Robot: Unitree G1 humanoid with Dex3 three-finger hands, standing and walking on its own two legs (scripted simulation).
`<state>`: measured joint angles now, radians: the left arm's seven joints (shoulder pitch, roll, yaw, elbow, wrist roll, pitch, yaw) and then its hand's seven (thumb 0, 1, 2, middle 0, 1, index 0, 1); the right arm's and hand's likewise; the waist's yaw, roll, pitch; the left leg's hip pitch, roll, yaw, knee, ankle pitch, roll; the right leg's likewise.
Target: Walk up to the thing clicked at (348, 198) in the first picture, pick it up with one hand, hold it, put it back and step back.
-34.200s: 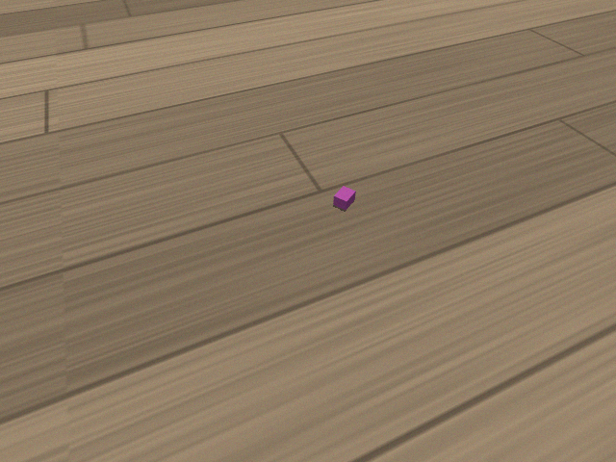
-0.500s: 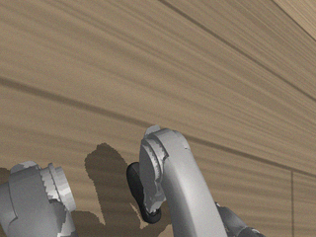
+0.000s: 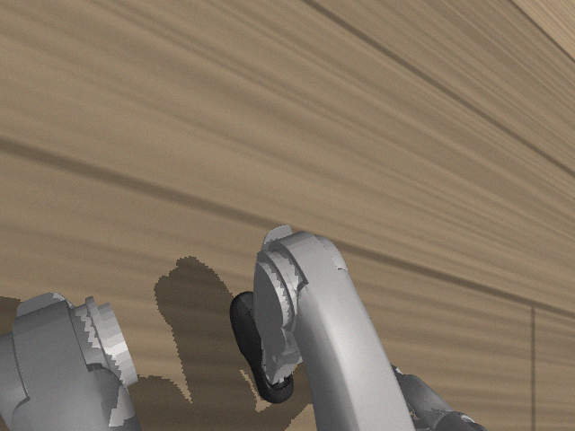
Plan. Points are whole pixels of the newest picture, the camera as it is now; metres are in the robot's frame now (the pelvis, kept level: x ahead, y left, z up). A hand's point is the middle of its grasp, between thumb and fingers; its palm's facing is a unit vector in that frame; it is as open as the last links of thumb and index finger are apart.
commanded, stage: open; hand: left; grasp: from above
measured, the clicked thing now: out of the picture +0.43 +0.37 -0.27
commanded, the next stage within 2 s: withdraw in 0.18 s
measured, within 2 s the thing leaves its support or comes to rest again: neither
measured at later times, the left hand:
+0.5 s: hand out of the picture +0.44 +0.38 -0.22, palm faces -0.37 -0.13 -0.92, open 13.7 cm
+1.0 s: hand out of the picture +0.41 +0.39 -0.07, palm faces -0.51 -0.16 -0.85, open 13.3 cm
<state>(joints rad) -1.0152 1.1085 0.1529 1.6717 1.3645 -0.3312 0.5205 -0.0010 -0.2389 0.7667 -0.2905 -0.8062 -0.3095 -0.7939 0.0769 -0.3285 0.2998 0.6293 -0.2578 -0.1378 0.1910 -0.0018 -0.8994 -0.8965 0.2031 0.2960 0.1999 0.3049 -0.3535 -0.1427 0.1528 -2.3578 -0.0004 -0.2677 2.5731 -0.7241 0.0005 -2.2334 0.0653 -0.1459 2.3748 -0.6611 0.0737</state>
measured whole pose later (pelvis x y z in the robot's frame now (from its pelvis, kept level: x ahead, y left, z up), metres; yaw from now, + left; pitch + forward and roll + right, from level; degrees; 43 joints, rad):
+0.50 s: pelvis +0.00 +0.00 +0.00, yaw +0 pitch +28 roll -15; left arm -1.01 1.08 0.18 1.56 1.37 -0.30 0.52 0.00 -0.45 0.94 -0.12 -0.97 -0.14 -0.96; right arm 0.11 -0.33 0.27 0.63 -0.25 -0.14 0.19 0.00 -0.90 -0.90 0.20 0.30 0.20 0.30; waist -0.33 -0.13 0.11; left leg -2.37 0.00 -0.26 2.57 -0.73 0.00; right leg -2.25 0.06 -0.15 2.37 -0.66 0.06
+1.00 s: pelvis -0.01 -0.01 +0.06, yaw +6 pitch +34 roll -11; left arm -0.95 0.87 0.06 1.23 1.14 -0.26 0.06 0.00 -0.38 0.90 -0.20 -0.87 -0.20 -0.87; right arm 0.15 -0.34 0.11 0.61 -0.10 0.04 0.12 0.00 -0.90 -0.90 0.20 0.30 0.20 0.30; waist -0.21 0.01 -0.03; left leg -2.25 -0.01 -0.16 2.31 -0.66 0.01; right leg -2.15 0.01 -0.08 2.19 -0.64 0.05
